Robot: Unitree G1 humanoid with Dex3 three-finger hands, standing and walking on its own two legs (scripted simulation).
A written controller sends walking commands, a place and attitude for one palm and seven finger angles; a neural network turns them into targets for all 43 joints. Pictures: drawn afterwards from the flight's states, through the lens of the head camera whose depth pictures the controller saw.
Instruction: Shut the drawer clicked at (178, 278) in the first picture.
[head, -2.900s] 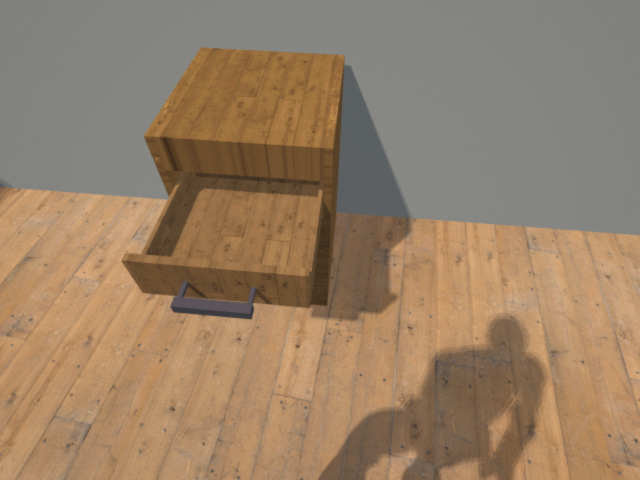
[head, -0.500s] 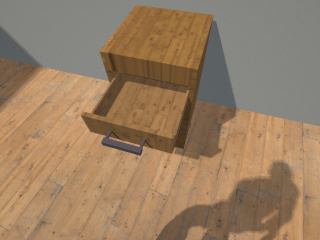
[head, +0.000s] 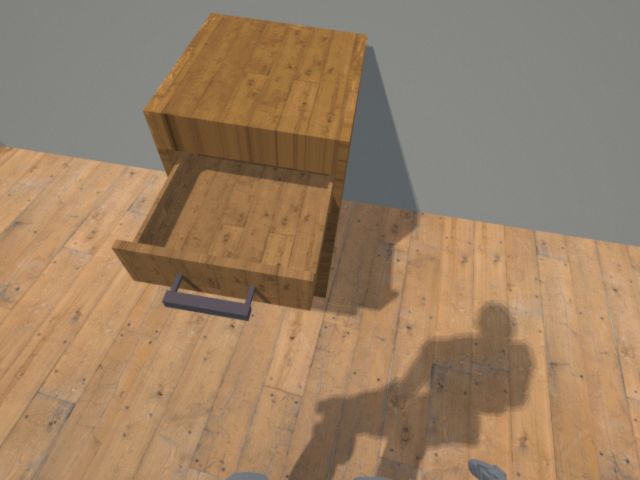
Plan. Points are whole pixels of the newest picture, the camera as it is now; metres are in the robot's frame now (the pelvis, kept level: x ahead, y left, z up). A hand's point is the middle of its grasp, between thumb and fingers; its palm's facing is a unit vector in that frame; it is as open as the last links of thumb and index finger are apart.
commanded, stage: take the last steps up to it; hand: left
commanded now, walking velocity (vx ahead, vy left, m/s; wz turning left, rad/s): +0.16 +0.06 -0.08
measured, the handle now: (211, 295) +0.43 +0.25 -0.23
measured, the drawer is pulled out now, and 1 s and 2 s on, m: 0.28 0.28 0.28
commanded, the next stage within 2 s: come to a stop and stand still in 0.28 s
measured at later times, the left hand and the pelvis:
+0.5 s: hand out of the picture +0.08 +0.15 -0.17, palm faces +0.01 -0.98 -0.22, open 7.3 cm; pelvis +0.06 -0.03 +0.00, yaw -2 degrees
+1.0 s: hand out of the picture +0.11 +0.15 -0.17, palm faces -0.03 -0.96 -0.29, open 7.4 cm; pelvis +0.05 -0.04 -0.01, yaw -4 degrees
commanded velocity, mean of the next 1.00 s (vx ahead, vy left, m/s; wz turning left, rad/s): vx -0.01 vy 0.03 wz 0.00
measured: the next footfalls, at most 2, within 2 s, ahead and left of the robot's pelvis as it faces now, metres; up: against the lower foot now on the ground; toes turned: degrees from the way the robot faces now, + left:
right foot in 0.24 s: +0.03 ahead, -0.14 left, +0.00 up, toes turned -3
left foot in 0.52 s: +0.12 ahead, +0.05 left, +0.00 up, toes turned +0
